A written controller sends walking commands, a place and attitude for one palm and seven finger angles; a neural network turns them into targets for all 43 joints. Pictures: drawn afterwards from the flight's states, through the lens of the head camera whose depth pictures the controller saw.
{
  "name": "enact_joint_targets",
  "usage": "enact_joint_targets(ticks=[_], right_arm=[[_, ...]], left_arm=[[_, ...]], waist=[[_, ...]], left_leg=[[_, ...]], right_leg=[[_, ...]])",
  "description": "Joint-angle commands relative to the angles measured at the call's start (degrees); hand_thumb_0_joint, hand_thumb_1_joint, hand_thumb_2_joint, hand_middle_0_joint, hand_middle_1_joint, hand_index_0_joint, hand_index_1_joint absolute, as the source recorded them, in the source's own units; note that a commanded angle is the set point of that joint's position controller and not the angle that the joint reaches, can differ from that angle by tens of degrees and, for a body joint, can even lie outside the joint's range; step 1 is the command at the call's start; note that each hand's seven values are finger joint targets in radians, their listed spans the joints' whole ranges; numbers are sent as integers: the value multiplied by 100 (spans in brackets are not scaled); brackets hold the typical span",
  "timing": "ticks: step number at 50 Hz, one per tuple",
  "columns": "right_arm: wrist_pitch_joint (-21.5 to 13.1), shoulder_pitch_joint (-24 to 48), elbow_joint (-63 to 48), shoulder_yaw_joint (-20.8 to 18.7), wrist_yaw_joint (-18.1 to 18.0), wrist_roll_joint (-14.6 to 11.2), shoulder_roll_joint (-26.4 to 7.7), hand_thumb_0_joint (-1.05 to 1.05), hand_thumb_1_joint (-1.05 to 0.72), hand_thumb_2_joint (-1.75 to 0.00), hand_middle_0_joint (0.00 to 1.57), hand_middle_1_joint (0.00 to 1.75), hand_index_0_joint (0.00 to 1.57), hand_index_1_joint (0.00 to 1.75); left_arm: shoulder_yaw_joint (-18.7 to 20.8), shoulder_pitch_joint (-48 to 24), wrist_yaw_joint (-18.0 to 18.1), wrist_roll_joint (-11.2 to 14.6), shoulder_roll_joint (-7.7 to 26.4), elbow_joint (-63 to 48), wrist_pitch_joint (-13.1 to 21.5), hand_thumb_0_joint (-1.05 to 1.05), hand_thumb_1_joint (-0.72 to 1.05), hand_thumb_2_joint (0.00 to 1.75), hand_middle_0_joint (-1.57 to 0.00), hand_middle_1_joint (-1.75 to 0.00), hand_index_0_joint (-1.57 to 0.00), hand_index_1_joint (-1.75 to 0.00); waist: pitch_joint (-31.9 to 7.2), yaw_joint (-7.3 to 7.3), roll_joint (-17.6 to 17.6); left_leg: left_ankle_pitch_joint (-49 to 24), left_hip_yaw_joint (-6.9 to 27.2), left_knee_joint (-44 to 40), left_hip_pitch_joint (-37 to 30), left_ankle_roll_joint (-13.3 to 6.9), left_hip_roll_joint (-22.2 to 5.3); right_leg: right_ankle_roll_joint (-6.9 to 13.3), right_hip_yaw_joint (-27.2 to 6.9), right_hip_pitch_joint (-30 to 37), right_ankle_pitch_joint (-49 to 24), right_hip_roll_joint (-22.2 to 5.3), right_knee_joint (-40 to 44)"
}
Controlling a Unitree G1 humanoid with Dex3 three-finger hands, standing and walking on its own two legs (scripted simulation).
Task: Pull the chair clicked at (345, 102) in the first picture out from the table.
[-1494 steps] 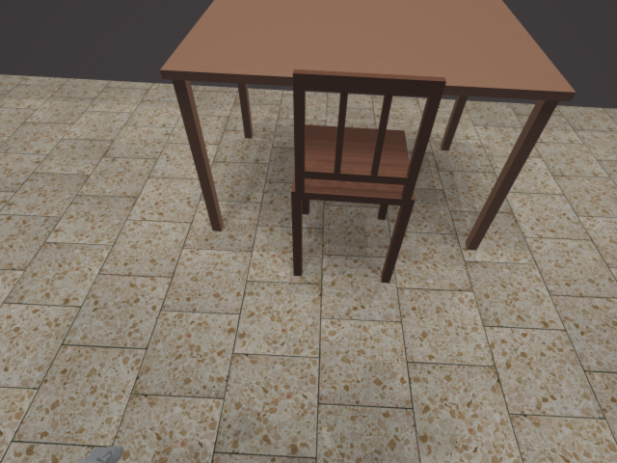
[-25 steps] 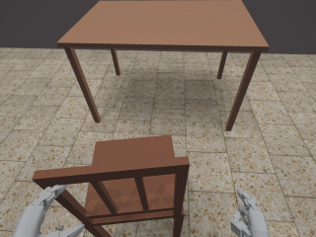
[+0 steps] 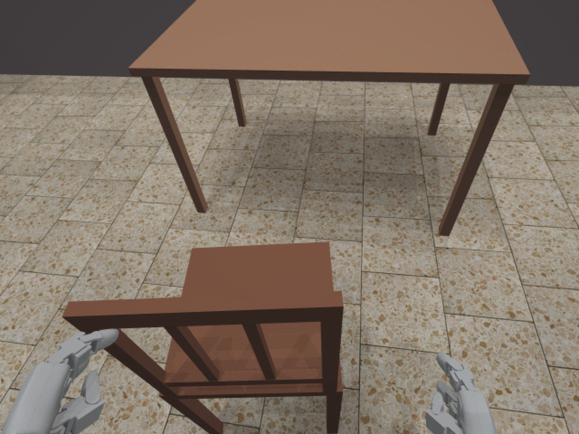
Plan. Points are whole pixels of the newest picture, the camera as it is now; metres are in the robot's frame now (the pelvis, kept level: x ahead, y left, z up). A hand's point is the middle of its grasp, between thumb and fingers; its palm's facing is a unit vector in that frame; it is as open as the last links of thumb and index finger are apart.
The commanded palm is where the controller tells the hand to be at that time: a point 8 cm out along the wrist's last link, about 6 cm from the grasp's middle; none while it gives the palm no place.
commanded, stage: draw the hand back to the body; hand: left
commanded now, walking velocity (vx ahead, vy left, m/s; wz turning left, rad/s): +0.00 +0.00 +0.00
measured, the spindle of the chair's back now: (195, 352) +0.24 +0.21 -0.09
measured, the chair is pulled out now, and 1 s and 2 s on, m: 0.64 0.63 0.63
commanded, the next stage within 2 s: step back with the hand held close in 0.10 s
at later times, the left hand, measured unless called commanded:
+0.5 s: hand (61, 335) +0.16 +0.26 +0.15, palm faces +0.27 -0.80 -0.53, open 7.4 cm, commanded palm +0.11 +0.31 +0.19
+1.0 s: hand out of the picture +0.10 +0.32 +0.17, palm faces +0.44 -0.76 -0.48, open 7.4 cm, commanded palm +0.04 +0.35 +0.19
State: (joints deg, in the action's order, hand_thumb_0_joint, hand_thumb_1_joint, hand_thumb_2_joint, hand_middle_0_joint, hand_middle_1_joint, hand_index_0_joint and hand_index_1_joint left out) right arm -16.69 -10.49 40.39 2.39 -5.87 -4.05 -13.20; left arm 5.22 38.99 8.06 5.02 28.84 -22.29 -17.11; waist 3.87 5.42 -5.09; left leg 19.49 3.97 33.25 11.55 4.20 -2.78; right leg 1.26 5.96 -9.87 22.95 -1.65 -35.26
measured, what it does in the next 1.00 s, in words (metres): shifts its weight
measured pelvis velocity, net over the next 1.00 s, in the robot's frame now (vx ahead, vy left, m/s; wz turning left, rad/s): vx -0.10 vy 0.05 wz -0.02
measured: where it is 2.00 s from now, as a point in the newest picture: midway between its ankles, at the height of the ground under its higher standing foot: outside the picture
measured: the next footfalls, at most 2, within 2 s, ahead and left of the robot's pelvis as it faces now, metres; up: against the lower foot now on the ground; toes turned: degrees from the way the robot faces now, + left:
left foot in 1.74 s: -0.11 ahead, +0.17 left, +0.00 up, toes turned +2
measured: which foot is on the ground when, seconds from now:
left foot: down 0.00-1.00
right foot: down 0.00-1.00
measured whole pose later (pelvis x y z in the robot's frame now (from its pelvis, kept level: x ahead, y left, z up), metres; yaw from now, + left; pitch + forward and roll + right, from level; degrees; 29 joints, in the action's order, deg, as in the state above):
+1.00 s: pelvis -0.10 +0.05 +0.00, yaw -1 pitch -1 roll -2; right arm -6.7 -10.7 34.2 0.8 -5.6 -1.2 -10.6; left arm 24.4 30.9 10.5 2.2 24.1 -29.3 9.9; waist 2.9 0.8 -1.7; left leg 9.9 1.3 33.0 22.6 -0.2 -2.0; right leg -1.4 3.2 -19.1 12.8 -1.5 -30.2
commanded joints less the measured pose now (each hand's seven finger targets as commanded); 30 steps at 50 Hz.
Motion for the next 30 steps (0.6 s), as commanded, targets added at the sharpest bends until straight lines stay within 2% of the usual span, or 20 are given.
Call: enact_joint_targets(ticks=[1, 2, 5, 8, 9, 10, 11, 12, 13, 14, 15, 16, 18, 19, 20, 21, 23, 26, 28, 30], right_arm=[[-391, 561, -801, -187, -73, 3, -526, 0, -90, -90, 20, 30, 20, 30], [-388, 478, -817, -178, -77, 15, -519, 0, -90, -90, 20, 30, 20, 30], [-357, 602, -846, -201, -99, 101, -539, 0, -90, -90, 20, 30, 20, 30], [-161, 796, -840, -267, -83, 194, -595, 0, -90, -90, 20, 30, 20, 30], [-57, 857, -828, -304, -61, 215, -568, 0, -90, -90, 20, 30, 20, 30], [81, 949, -814, -358, -20, 208, -549, 0, -90, -90, 20, 30, 20, 30], [223, 1055, -826, -378, 48, 169, -531, 0, -90, -90, 20, 30, 20, 30], [540, 567, -1039, -485, 137, 148, -715, 0, -90, -90, 20, 30, 20, 30], [763, 578, -935, -530, 198, 164, -572, 0, -90, -90, 20, 30, 20, 30], [925, 647, -1059, -528, 260, 166, -562, 0, -90, -90, 20, 30, 20, 30], [1038, 733, -1185, -516, 300, 164, -534, 0, -90, -90, 20, 30, 20, 30], [1118, 761, -1260, -540, 294, 147, -531, 0, -90, -90, 20, 30, 20, 30], [1200, 865, -1503, -516, 261, 168, -496, 0, -90, -90, 20, 30, 20, 30], [1205, 891, -1585, -522, 232, 185, -530, 0, -90, -90, 20, 30, 20, 30], [1198, 897, -1613, -524, 189, 202, -545, 0, -90, -90, 20, 30, 20, 30], [1201, 875, -1572, -541, 127, 175, -557, 0, -90, -90, 20, 30, 20, 30], [1137, 806, -1607, -522, 71, 167, -509, 0, -90, -90, 20, 30, 20, 30], [1063, 737, -1486, -560, -6, 158, -524, 0, -90, -90, 20, 30, 20, 30], [1028, 658, -1457, -585, -32, 185, -571, 0, -90, -90, 20, 30, 20, 30], [997, 651, -1396, -612, -44, 200, -603, 0, -90, -90, 20, 30, 20, 30]], left_arm=[[2308, -1953, 618, -190, 1456, -3196, 1687, 0, 90, 90, -20, -30, -20, -30], [2279, -2016, 617, -199, 1370, -3226, 1754, 0, 90, 90, -20, -30, -20, -30], [2249, -2156, 571, -238, 1119, -2672, 1874, 0, 90, 90, -20, -30, -20, -30], [2348, -2384, 408, -263, 789, -1448, 2084, 0, 90, 90, -20, -30, -20, -30], [2341, -2208, 332, -263, 573, -802, 2128, 0, 90, 90, -20, -30, -20, -30], [2228, -1807, 226, -236, 230, -219, 2150, 0, 90, 90, -20, -30, -20, -30], [1902, -1418, 85, -221, -225, 343, 2122, 0, 90, 90, -20, -30, -20, -30], [2592, -2040, 10, -145, 659, 87, 2395, 0, 90, 90, -20, -30, -20, -30], [2343, -1574, -66, -166, 310, 566, 2417, 0, 90, 90, -20, -30, -20, -30], [2045, -1165, -151, -170, -14, 603, 2452, 0, 90, 90, -20, -30, -20, -30], [2001, -917, -188, -174, -42, 346, 2513, 0, 90, 90, -20, -30, -20, -30], [2245, -782, -160, -149, 217, -21, 2589, 0, 90, 90, -20, -30, -20, -30], [2392, -496, -102, -170, 315, -700, 2705, 0, 90, 90, -20, -30, -20, -30], [2571, -548, -53, -184, 535, -1197, 2785, 0, 90, 90, -20, -30, -20, -30], [2764, -619, 4, -204, 734, -1591, 2856, 0, 90, 90, -20, -30, -20, -30], [3043, -843, 88, -210, 1122, -1977, 2913, 0, 90, 90, -20, -30, -20, -30], [2985, -673, 140, -196, 956, -2128, 2968, 0, 90, 90, -20, -30, -20, -30], [2979, -647, 219, -183, 933, -2024, 2978, 0, 90, 90, -20, -30, -20, -30], [2805, -533, 239, -178, 691, -1768, 2945, 0, 90, 90, -20, -30, -20, -30], [2684, -498, 250, -189, 543, -1519, 2903, 0, 90, 90, -20, -30, -20, -30]], waist=[[-1567, -182, -641], [-1557, -199, -618], [-1236, -252, -197], [-694, -280, 527], [-548, -256, 938], [-395, -229, 1103], [-130, -227, 964], [287, -435, 909], [237, -510, 1318], [143, -523, 1422], [-36, -507, 1307], [-141, -478, 1009], [-301, -441, 858], [-462, -414, 759], [-648, -406, 481], [-817, -427, 24], [-1180, -381, -328], [-1336, -414, -482], [-1311, -416, -233], [-1184, -420, -7]], left_leg=[[-2226, -386, -226, -608, -500, 59], [-2193, -371, -248, -693, -510, 50], [-1790, -387, -307, -639, -528, 42], [-1461, -413, -327, -573, -554, 23], [-1338, -408, -348, -449, -563, 14], [-1263, -433, -372, -381, -564, -13], [-1161, -442, -433, -207, -554, 3], [-772, -514, -78, 258, -574, -1], [-569, -461, 271, 336, -543, 68], [-522, -391, 335, 354, -550, 60], [-532, -320, 167, 347, -577, 13], [-577, -268, -115, 346, -599, -47], [-801, -111, -684, 300, -638, -199], [-1148, -60, -836, 246, -658, -282], [-1723, -64, -862, 189, -668, -318], [-1954, -84, -915, 162, -651, -366], [-2376, -125, -875, 35, -636, -396], [-2412, -69, -880, 52, -613, -458], [-2276, 15, -910, 151, -592, -497], [-1736, 66, -970, 391, -596, -506]], right_leg=[[-32, -200, 251, -2929, -297, 495], [-40, -196, 204, -2902, -327, 519], [-75, -211, 8, -2445, -304, 748], [-119, -344, -150, -2323, -296, 1057], [-153, -318, -116, -2230, -292, 1107], [-167, -342, -141, -2143, -286, 1156], [-151, -362, -133, -2042, -275, 1215], [-74, -1234, -692, -2338, -680, 1829], [25, -1238, -595, -2508, -940, 1931], [79, -1205, -580, -2586, -1078, 1910], [88, -1072, -506, -2363, -1109, 1849], [124, -943, -390, -2043, -1066, 1766], [81, -843, -403, -1408, -847, 1622], [33, -811, -261, -1551, -730, 1479], [0, -766, -38, -2071, -634, 1255], [-19, -699, 138, -2216, -635, 1088], [-68, -695, 264, -2424, -564, 911], [-102, -666, 330, -2487, -522, 832], [-120, -598, 262, -2275, -462, 797], [-124, -638, 162, -1914, -439, 866]])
